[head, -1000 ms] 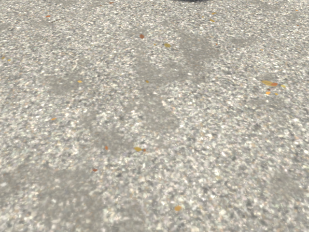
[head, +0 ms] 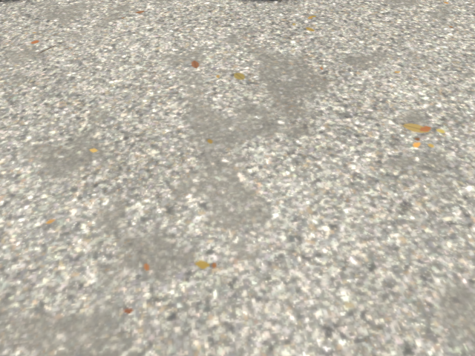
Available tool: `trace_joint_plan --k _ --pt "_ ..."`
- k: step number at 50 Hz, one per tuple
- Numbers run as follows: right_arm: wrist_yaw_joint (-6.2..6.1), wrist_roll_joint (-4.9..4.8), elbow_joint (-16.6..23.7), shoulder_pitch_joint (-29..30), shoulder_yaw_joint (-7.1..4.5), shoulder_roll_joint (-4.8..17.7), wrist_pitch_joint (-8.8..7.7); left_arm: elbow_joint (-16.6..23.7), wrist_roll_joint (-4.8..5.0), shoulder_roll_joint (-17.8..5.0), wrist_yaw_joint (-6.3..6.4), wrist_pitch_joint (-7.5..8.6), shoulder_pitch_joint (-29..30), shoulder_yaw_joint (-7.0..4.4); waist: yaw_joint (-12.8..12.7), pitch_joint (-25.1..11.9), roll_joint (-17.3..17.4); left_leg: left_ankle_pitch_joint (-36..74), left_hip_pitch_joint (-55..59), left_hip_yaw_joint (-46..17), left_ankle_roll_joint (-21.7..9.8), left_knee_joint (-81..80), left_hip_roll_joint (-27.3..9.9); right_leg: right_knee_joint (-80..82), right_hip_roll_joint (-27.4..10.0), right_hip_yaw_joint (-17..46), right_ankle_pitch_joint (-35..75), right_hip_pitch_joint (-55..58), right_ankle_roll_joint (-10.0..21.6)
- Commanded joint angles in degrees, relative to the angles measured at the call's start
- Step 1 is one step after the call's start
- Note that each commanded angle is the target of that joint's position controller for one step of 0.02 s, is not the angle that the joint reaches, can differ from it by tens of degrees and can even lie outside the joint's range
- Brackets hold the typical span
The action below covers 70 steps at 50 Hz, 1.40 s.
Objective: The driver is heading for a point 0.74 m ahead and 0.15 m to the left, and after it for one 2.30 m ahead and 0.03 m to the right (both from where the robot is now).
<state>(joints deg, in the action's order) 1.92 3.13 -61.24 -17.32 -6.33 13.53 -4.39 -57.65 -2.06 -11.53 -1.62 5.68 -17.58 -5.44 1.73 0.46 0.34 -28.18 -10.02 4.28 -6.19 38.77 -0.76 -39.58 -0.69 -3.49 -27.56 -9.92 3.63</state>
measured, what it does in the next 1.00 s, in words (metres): goes down, turning left: left foot 0.17 m lower, then right foot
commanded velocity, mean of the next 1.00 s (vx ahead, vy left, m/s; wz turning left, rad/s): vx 0.46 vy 0.00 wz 0.36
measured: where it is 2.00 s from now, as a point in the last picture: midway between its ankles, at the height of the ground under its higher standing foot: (214, 324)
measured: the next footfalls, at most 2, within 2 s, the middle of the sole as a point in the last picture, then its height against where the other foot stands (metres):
left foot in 0.44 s outside the picture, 0.17 m lower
right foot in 0.82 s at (262, 351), level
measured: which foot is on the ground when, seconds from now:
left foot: down 0.00-0.04, up 0.06-0.42, down 0.44-0.82, up 0.84-1.00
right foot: down 0.00-0.44, up 0.46-0.80, down 0.82-1.00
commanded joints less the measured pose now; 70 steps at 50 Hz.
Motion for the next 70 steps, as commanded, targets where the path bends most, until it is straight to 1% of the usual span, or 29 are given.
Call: trace_joint_plan --k 1,3,4,6,10,12,14,15,16,19,21,22,23,25,27,29,32,38,41,42,43,46,49,59,63,65,66,67,70 --pt "0.36 1.30 3.1 1.9 -1.87 7.4 -1.29 1.6 -0.56 -1.7 -0.07 1.74 -3.7 0.37 -3.0 3.9 -2.6 7.1 -4.7 -12.4 -10.6 -0.5 -6.6 4.3 0.4 1.4 15.4 0.1 3.1" --pt "1.74 1.97 7.6 8.4 -1.72 3.7 -2.06 -3.3 -2.58 -5.1 0.70 2.09 -19.8 0.04 -10.0 -1.6 -15.6 -4.7 -28.3 0.4 -2.2 30.8 7.2 14.4 -10.7 25.3 25.5 21.5 13.6" --pt "2.29 0.48 11.0 14.9 -0.20 -1.7 -2.64 -7.1 -4.41 -6.4 0.76 2.44 -27.8 0.24 -13.6 6.1 -9.9 -11.3 -45.8 -8.6 -2.0 37.6 5.3 17.3 -19.5 36.3 27.5 25.6 17.7" --pt "2.05 -0.70 13.3 16.9 0.51 -0.8 -2.96 -6.8 -3.71 -6.0 0.75 2.78 -19.6 0.82 -9.8 11.1 0.8 1.3 -56.3 -14.0 -1.3 36.3 0.2 14.9 -20.7 28.3 29.1 26.7 14.8" --pt "3.06 3.12 7.6 4.9 1.92 -2.1 -1.27 -4.3 -3.88 8.6 2.87 1.75 -7.5 5.91 -3.9 8.8 -1.4 39.3 -37.9 -13.4 -2.1 12.4 -6.9 13.2 -9.9 7.9 19.9 3.6 6.4" --pt "3.30 0.62 10.4 11.7 2.95 -3.5 -0.63 -5.0 -4.26 2.8 3.10 2.50 -9.0 5.34 -3.9 6.0 -1.4 63.4 -22.8 -8.1 -0.7 -1.0 -5.7 9.2 -4.7 0.6 15.5 -7.4 4.1" --pt "2.39 1.29 11.9 12.2 3.05 -1.9 0.36 -5.4 -5.74 0.3 1.75 2.85 -10.4 5.98 -2.0 6.7 -5.2 64.0 -6.3 -3.9 0.0 4.5 -4.0 13.3 -5.7 -0.1 9.9 -22.1 4.4" --pt "0.47 -8.64 15.4 19.8 2.01 3.6 1.02 -2.9 8.00 -4.8 5.57 2.27 -0.8 2.71 -2.8 11.9 -1.3 57.4 -11.7 -7.1 2.9 -3.6 -1.1 8.2 -5.9 2.4 14.6 -21.8 3.2" --pt "0.05 -9.24 16.6 24.0 3.32 1.3 1.08 -4.1 8.16 -5.3 6.38 2.27 -4.3 3.04 -4.8 13.2 1.2 55.8 -15.0 -5.2 3.9 -7.5 -0.4 4.0 -6.2 0.9 16.5 -17.4 2.4" --pt "1.37 -7.05 15.5 20.5 3.78 0.3 2.07 -4.5 4.42 -5.5 5.68 0.77 -9.8 1.89 -5.8 6.4 -1.2 50.2 -16.5 -1.8 3.2 -14.6 -0.8 -14.0 -8.4 1.4 32.9 0.3 1.8" --pt "1.68 -6.56 7.1 -4.2 0.98 5.2 2.50 -3.2 3.14 -4.9 3.61 0.74 -4.5 1.78 6.5 -6.2 0.0 54.4 10.6 3.5 -0.8 -16.6 2.3 -40.2 -7.1 -0.8 49.5 -4.6 0.1" --pt "1.24 -5.27 3.3 -15.2 0.22 7.2 3.46 -2.1 2.85 -4.3 2.82 1.72 -2.7 1.58 13.3 -6.3 8.0 59.9 25.8 -1.4 -6.7 -17.7 -2.4 -70.1 -0.9 -3.9 17.8 -21.4 -3.4" --pt "1.13 -2.76 3.0 -11.5 1.49 9.8 1.79 -0.2 3.11 2.4 1.66 3.31 -12.6 2.78 4.1 -14.1 21.9 80.4 43.6 -15.2 -11.9 3.2 -12.0 -82.9 -0.2 4.7 -20.6 -43.7 -2.9" --pt "-0.36 -4.38 4.2 -11.8 0.72 10.8 2.43 8.4 5.73 -2.5 1.58 4.35 -4.2 2.77 5.6 -24.3 12.1 33.0 44.9 -35.7 -21.0 -10.7 -19.2 -75.1 -1.2 8.4 -15.0 -55.6 -4.4" --pt "-2.07 -3.01 8.7 -1.0 0.89 9.8 2.94 11.3 6.56 -3.7 3.84 2.80 4.0 2.70 1.0 -12.2 -2.8 -10.9 19.6 -50.5 -18.5 -25.2 -22.9 -68.2 -4.7 7.7 -2.3 -56.2 -3.8" --pt "-2.56 -2.83 12.4 12.4 2.67 6.7 1.42 11.5 4.55 -5.1 4.94 -0.16 5.4 2.04 -6.2 3.2 -6.5 2.4 -15.6 -39.6 -14.1 -27.7 -18.1 -46.2 -8.6 10.8 10.6 -43.8 -5.6" --pt "-4.24 -3.54 14.7 13.0 1.98 7.4 1.04 14.3 -0.39 -4.3 4.76 0.08 6.8 1.71 -7.4 0.8 0.5 19.0 -33.5 -18.7 -9.4 -23.7 -2.8 -18.0 -6.7 6.8 26.2 -17.1 -8.4" --pt "-4.63 -5.40 13.6 0.4 0.68 6.5 0.94 17.8 3.84 -6.5 3.45 -0.98 17.6 1.04 -0.4 -2.1 3.5 6.7 -15.4 -26.1 -8.0 -17.9 -6.3 4.3 -1.3 7.0 24.7 -15.5 -7.9" --pt "-3.85 -4.49 13.7 -2.5 1.74 2.3 1.44 14.8 3.52 -8.1 1.99 0.77 8.8 -0.30 -4.2 -5.0 4.8 3.2 -12.1 -24.9 -4.5 -5.6 -3.2 8.1 -1.8 5.9 16.8 -4.5 -3.0" --pt "-3.56 -4.41 13.5 -4.1 2.95 -2.3 1.13 12.5 2.24 -9.7 1.58 1.25 -1.0 -1.07 -7.0 -9.9 -4.1 0.2 -22.6 -16.4 -1.7 16.8 3.8 9.0 -10.6 17.4 14.8 9.8 1.1" --pt "-2.96 -6.54 15.0 -9.7 3.00 -1.5 0.10 9.8 1.03 -15.0 0.55 1.66 -8.7 -2.66 -4.7 -13.5 -24.3 -5.9 -40.4 -12.8 -0.5 33.3 8.0 22.4 -22.8 50.5 -5.9 22.0 10.6" --pt "-3.20 -4.37 16.5 3.7 1.34 5.7 -0.20 12.4 1.54 -8.4 0.83 1.48 1.3 -0.95 -5.0 -2.6 -5.2 11.2 -47.1 -16.0 -0.6 37.2 1.6 23.6 -17.1 36.5 -2.4 10.2 7.2" --pt "-2.94 -3.81 16.1 2.9 1.03 5.2 0.45 11.4 1.66 -5.0 0.95 1.07 5.1 0.22 -1.0 -3.5 -6.5 16.0 -35.3 -12.0 1.7 26.8 -3.1 26.4 -12.0 23.8 11.4 -0.5 5.8" --pt "-1.88 -4.07 19.4 19.1 3.32 0.0 -0.08 5.2 3.84 -7.6 2.50 -0.96 -6.0 -0.10 -5.1 -3.0 -6.8 29.6 -19.5 -4.8 6.0 -6.1 1.9 22.3 -8.9 11.7 43.5 -0.5 6.0" --pt "-2.22 -2.51 17.6 13.6 1.92 4.8 -1.21 6.0 3.83 -9.4 3.67 -1.92 -3.2 -0.53 0.0 -4.9 -7.1 34.7 -7.0 -5.7 2.5 -17.4 2.4 12.5 -7.0 14.8 43.7 0.3 3.6" --pt "-3.76 -0.59 15.9 2.7 0.04 12.4 -0.77 8.7 2.66 -2.6 3.00 -0.92 -5.6 1.19 1.6 -18.1 7.8 75.9 27.2 -20.4 -7.0 -8.9 -18.3 -13.1 2.1 9.7 11.8 -23.8 -2.5" --pt "-3.51 -2.39 15.9 0.8 0.33 11.3 0.50 9.3 2.89 -3.7 2.78 -0.89 -9.6 1.63 2.1 -26.8 14.3 75.8 30.5 -28.7 -13.0 -9.1 -28.0 -26.0 3.2 9.2 -15.0 -28.9 -4.1" --pt "-3.38 -2.58 17.0 3.1 1.02 8.6 1.43 9.4 4.04 -9.1 2.76 -1.71 -8.0 -0.09 1.5 -24.1 8.4 61.1 23.8 -26.9 -12.2 -12.3 -25.4 -32.1 0.1 10.5 -12.5 -30.7 -4.9" --pt "-3.93 -2.76 18.3 14.6 2.21 4.2 2.38 10.8 3.68 -7.8 4.77 -5.94 -3.0 -0.92 -2.5 -9.5 6.8 30.0 1.7 -17.4 -7.3 -21.6 -17.8 -31.0 -3.9 7.8 -1.1 -29.6 -7.0"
